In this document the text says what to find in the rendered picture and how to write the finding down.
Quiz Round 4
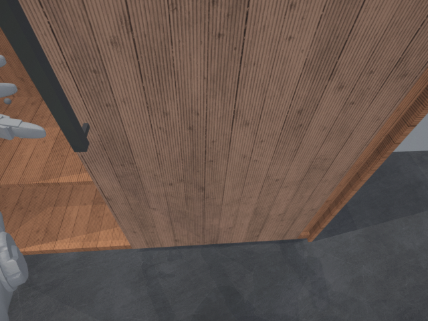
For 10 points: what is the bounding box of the left robot hand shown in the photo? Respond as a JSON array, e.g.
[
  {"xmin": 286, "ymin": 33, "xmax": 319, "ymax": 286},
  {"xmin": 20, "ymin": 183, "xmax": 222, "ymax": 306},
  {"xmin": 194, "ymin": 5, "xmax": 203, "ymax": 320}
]
[{"xmin": 0, "ymin": 55, "xmax": 46, "ymax": 140}]

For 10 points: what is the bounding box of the handle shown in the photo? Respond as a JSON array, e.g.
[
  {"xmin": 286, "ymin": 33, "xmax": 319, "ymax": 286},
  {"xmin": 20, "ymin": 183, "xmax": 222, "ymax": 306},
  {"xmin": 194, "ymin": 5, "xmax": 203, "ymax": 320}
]
[{"xmin": 0, "ymin": 0, "xmax": 90, "ymax": 152}]

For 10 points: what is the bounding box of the left robot upper arm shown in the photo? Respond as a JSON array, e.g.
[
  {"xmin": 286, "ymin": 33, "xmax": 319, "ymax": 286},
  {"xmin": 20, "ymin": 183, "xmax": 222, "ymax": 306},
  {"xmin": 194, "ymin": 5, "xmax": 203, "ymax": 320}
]
[{"xmin": 0, "ymin": 231, "xmax": 29, "ymax": 321}]

